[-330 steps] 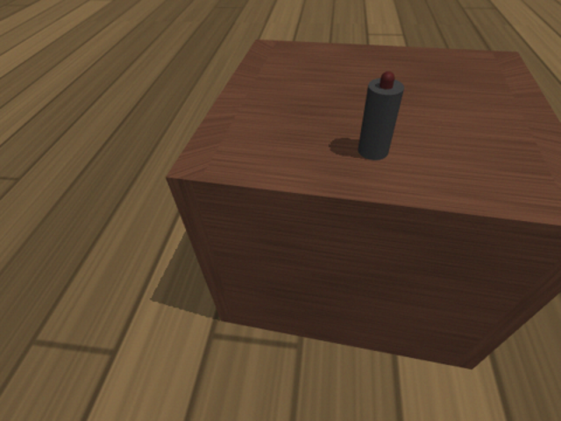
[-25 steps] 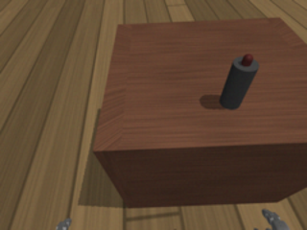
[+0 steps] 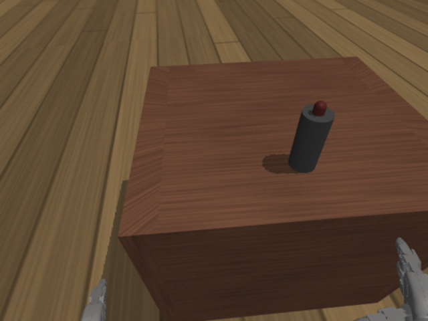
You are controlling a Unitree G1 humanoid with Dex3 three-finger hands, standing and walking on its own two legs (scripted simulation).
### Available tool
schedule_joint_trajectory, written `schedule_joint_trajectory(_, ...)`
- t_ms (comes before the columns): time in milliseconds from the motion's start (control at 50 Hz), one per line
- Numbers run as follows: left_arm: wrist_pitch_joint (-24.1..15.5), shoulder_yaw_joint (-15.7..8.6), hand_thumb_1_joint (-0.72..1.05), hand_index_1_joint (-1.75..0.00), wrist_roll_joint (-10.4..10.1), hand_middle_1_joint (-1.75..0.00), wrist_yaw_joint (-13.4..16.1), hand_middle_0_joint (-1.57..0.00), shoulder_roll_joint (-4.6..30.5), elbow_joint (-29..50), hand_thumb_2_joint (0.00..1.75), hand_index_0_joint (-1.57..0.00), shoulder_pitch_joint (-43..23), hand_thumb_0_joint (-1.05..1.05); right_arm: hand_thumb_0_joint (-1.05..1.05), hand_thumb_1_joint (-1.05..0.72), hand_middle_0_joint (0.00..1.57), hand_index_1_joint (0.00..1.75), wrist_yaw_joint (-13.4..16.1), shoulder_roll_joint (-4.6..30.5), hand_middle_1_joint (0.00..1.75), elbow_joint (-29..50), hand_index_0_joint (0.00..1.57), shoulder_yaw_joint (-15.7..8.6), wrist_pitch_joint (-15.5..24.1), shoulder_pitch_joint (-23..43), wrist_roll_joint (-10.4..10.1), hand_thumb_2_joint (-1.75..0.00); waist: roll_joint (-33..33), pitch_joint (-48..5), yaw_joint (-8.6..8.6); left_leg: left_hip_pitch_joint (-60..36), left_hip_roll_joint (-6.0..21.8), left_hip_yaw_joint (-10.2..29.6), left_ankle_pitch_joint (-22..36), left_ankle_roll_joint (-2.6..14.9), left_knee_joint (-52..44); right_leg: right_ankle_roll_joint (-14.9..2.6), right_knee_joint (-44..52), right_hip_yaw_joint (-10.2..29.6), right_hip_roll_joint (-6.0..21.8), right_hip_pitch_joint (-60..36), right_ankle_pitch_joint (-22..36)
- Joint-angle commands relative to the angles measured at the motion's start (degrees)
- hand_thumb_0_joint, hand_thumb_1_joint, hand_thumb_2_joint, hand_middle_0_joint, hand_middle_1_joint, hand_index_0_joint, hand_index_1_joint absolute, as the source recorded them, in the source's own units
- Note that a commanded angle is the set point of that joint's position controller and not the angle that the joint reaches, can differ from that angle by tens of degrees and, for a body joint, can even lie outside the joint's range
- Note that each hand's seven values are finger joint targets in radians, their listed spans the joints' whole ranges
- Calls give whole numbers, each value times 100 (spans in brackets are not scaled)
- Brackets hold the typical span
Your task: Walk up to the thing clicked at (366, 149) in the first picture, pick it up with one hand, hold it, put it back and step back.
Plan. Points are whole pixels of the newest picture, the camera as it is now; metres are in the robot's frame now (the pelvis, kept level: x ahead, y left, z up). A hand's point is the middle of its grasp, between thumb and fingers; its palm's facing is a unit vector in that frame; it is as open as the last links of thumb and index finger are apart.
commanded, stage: rise first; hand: right
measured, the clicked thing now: (310, 135) +0.52 -0.22 +0.07
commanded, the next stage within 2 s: go down in 1.18 s
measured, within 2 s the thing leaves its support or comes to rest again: neither
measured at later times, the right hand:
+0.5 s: hand (412, 283) +0.17 -0.26 +0.07, palm faces +0.33 +0.86 -0.39, open 17.7 cm
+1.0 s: hand out of the picture +0.17 -0.27 +0.11, palm faces +0.37 +0.83 -0.42, open 17.6 cm
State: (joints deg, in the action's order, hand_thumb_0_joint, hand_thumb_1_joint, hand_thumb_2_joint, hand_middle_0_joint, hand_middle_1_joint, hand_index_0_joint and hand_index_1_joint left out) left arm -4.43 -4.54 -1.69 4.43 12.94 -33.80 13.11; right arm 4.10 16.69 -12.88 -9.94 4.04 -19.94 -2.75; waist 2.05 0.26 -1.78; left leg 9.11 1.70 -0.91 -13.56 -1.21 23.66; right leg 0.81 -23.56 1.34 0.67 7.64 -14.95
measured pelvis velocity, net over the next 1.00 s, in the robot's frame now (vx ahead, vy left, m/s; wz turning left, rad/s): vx -0.03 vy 0.00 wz -0.01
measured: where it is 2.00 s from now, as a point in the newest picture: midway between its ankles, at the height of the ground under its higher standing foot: outside the picture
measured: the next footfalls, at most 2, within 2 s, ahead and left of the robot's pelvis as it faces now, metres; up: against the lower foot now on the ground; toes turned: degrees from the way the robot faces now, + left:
none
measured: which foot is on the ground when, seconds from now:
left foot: down 0.00-1.00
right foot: down 0.00-1.00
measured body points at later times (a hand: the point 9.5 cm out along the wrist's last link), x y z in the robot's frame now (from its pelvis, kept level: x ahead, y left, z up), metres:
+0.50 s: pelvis -0.01 +0.00 +0.00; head -0.02 +0.02 +0.45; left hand +0.15 +0.26 -0.09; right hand +0.15 -0.31 +0.10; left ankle -0.01 +0.13 -0.74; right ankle -0.03 -0.13 -0.74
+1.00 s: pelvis -0.03 +0.00 +0.00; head -0.03 +0.02 +0.45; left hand +0.14 +0.26 -0.09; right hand +0.14 -0.31 +0.14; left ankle -0.01 +0.13 -0.74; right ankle -0.03 -0.13 -0.74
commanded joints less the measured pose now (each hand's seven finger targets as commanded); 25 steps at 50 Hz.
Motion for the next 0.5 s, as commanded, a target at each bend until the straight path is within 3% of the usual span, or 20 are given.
schedule_joint_trajectory(0, -197, -547, -55, -5, -10, -5, -21, -6, 915, 669, 3, -5, 80, 0, 0, 61, 3, 6, -7, 1127, 6, 1501, 4, -758, 385, 6, -33, -3, 26, -352, 21, -269, -159, -322, 1475, 119, -209, -85, 304, -329, -89, -6, 1717)
schedule_joint_trajectory(40, -204, -550, -55, -5, -19, -4, -82, -6, 863, 811, 3, -5, 103, 0, 0, 61, 3, 6, -63, 1072, 6, 1832, 4, -773, 440, 77, -46, -3, -31, -304, 51, -281, -168, -351, 1458, 126, -222, -82, 324, -302, -70, -57, 1725)
schedule_joint_trajectory(80, -230, -727, -56, -5, 5, -4, -73, -6, 1008, 858, 4, -5, -300, 0, 0, 61, 3, 6, -56, 1105, 6, 1904, 4, -874, 461, 45, -38, -3, -86, -379, -7, -361, -154, -347, 1489, 119, -223, -83, 301, -257, -60, -58, 1799)
schedule_joint_trajectory(160, -262, -438, -56, -5, 24, -4, -100, -5, 671, 863, 4, -5, -615, 0, 0, 61, 4, 6, -67, 983, 6, 2363, 4, -774, 623, -5, -19, -3, -130, -344, -100, -395, -123, -312, 1301, 114, -248, -106, 315, -277, -92, -14, 1569)
schedule_joint_trajectory(180, -262, -373, -57, -5, 24, -4, -105, -5, 595, 852, 4, -5, -566, 0, 0, 61, 4, 6, -59, 1052, 6, 2393, 4, -862, 661, -33, -2, -3, -72, -367, -128, -419, -127, -314, 1267, 126, -240, -90, 328, -278, -92, -35, 1571)
schedule_joint_trajectory(220, -280, -650, -57, -5, 53, -4, -72, -6, 937, 942, 4, -5, -492, 0, 0, 61, 4, 6, -52, 1106, 6, 2569, 4, -929, 739, -45, 1, -3, -176, -434, -59, -437, -138, -332, 1239, 133, -223, -84, 342, -251, -66, -86, 1564)
schedule_joint_trajectory(300, -297, -695, -57, -5, 60, -4, -80, -5, 857, 771, 5, -4, -307, 0, 0, 60, 4, 6, -71, 1164, 6, 2733, 4, -1093, 853, -177, 0, -3, -80, -339, -61, -440, -107, -314, 1218, 118, -272, -111, 330, -284, -115, -96, 1497)
schedule_joint_trajectory(340, -305, -497, -57, -5, 45, -4, -123, -5, 620, 790, 5, -5, -334, 0, 0, 60, 4, 6, -87, 1197, 6, 2777, 4, -1183, 912, -252, -15, -3, -66, -220, -146, -429, -101, -306, 1051, 114, -316, -122, 340, -302, -144, 40, 1332)
schedule_joint_trajectory(360, -317, -537, -57, -6, 45, -4, -127, -5, 616, 886, 5, -4, -361, 0, 0, 61, 4, 6, -98, 1175, 6, 2844, 4, -1185, 943, -263, -14, -3, -84, -199, -114, -421, -106, -307, 993, 113, -331, -128, 351, -299, -139, 61, 1274)
schedule_joint_trajectory(380, -321, -784, -57, -5, 51, -4, -105, -5, 884, 927, 5, -4, -275, 0, 0, 61, 4, 6, -109, 1159, 6, 2833, 4, -1195, 962, -275, -22, -3, -158, -248, -32, -394, -113, -316, 986, 114, -323, -127, 379, -306, -125, -13, 1246)
schedule_joint_trajectory(400, -324, -815, -57, -5, 52, -4, -107, -5, 900, 810, 4, -4, -196, 0, 0, 61, 4, 6, -119, 1206, 6, 2901, 4, -1225, 991, -226, -24, -3, -93, -202, -44, -363, -117, -322, 936, 116, -344, -127, 402, -297, -135, -4, 1200)
schedule_joint_trajectory(420, -327, -638, -57, -5, 47, -4, -149, -5, 733, 700, 4, -5, -164, 0, 0, 61, 4, 6, -136, 1192, 6, 2940, 4, -1248, 1025, -186, -42, -3, -11, -102, -101, -347, -110, -320, 892, 128, -340, -124, 403, -294, -134, 58, 1160)
schedule_joint_trajectory(480, -365, -839, -57, -5, 24, -4, -157, -5, 840, 600, 4, -4, -275, 0, 0, 60, 4, 6, -151, 1188, 6, 2969, 5, -1283, 1076, -256, -48, -3, -2, -73, -81, -286, -122, -339, 822, 144, -325, -109, 418, -274, -103, 85, 1127)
